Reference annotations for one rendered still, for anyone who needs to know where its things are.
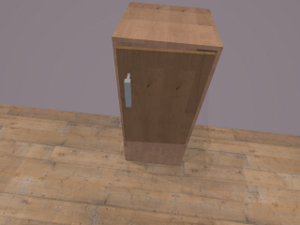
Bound handle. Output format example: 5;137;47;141
124;73;132;108

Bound cupboard door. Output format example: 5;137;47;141
115;46;216;144

